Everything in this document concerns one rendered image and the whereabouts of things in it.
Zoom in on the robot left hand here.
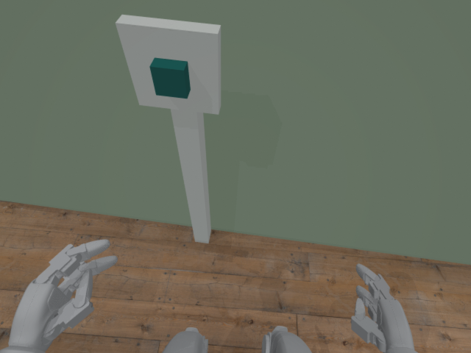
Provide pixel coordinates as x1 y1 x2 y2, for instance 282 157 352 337
8 239 118 352

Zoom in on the right robot shin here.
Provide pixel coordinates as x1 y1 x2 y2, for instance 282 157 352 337
272 326 288 333

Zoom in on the robot left thigh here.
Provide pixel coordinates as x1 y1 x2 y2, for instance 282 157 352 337
162 331 208 353

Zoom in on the panel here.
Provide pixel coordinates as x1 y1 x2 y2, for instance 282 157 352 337
116 15 221 243

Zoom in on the robot right hand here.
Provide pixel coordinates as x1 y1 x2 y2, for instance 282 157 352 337
351 264 415 353

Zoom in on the button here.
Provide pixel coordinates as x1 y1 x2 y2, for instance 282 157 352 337
150 58 191 99

